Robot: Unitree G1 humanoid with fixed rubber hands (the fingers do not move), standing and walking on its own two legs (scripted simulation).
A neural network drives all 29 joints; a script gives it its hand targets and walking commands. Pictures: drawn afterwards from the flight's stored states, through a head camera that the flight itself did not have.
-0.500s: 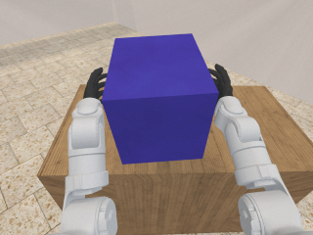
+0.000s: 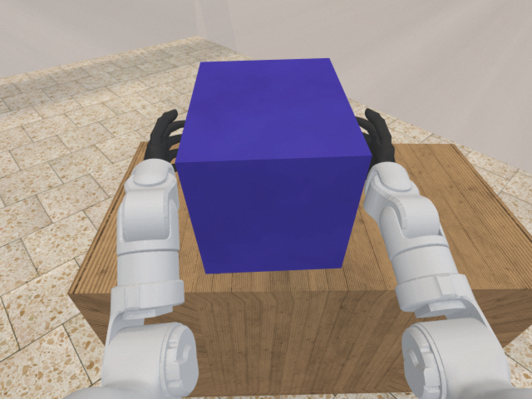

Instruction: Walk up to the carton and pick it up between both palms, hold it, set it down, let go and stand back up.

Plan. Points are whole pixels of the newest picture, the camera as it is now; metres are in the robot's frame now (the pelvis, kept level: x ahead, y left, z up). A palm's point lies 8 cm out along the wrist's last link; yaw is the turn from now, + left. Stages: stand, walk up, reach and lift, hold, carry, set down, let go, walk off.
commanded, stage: hold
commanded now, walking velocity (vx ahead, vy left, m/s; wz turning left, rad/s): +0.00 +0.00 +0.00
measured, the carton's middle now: (269, 162) +0.42 +0.00 +0.16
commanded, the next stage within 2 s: none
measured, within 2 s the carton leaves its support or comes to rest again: neither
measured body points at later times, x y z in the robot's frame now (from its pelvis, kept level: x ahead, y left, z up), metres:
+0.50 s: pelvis +0.00 +0.00 +0.00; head -0.04 +0.03 +0.45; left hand +0.38 +0.16 +0.20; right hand +0.38 -0.15 +0.20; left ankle +0.02 +0.12 -0.75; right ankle +0.02 -0.11 -0.75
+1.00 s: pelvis +0.00 +0.00 +0.00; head -0.05 +0.03 +0.45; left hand +0.38 +0.16 +0.20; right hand +0.38 -0.15 +0.21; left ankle +0.02 +0.12 -0.75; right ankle +0.02 -0.11 -0.75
